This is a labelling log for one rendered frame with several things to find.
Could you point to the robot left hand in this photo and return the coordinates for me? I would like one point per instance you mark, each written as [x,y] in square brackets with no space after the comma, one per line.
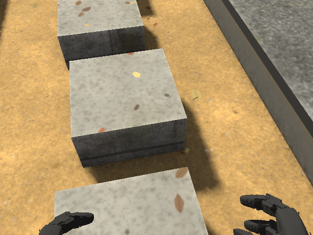
[66,221]

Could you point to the robot right hand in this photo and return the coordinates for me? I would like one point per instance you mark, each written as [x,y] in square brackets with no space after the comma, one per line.
[288,221]

